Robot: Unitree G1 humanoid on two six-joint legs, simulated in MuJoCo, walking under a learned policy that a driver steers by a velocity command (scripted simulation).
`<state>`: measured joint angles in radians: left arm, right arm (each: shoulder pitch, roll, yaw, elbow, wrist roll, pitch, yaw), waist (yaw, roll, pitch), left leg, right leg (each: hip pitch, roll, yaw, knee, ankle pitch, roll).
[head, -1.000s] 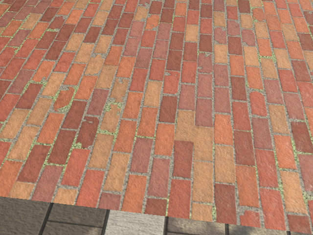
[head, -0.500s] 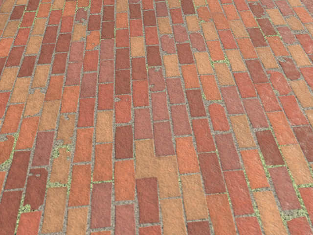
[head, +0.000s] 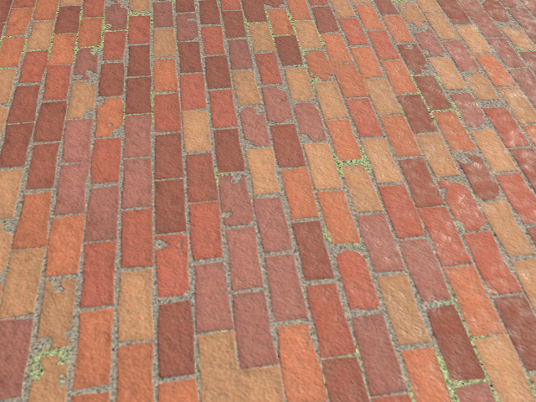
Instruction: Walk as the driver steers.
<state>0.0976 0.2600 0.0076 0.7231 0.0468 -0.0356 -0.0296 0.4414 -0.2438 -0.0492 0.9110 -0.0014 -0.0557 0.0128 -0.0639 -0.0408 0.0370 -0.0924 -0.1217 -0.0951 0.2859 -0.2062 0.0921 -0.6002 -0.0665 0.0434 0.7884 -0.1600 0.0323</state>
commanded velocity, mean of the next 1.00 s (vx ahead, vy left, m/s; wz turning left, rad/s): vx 0.50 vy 0.00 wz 0.51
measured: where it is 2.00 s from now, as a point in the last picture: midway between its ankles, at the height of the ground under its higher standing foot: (145, 221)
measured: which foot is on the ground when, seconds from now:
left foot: down 0.00-0.16, up 0.18-0.68, down 0.70-1.00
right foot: up 0.00-0.14, down 0.16-0.68, up 0.70-1.00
